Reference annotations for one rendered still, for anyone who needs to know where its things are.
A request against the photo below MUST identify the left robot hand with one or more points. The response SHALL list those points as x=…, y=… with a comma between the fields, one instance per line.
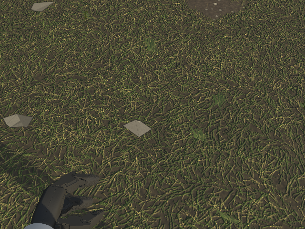
x=56, y=202

